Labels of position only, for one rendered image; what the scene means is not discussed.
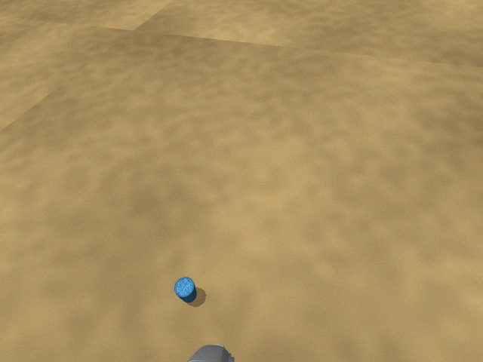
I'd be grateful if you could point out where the cup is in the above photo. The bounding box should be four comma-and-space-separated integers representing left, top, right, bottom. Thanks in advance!
174, 277, 197, 302

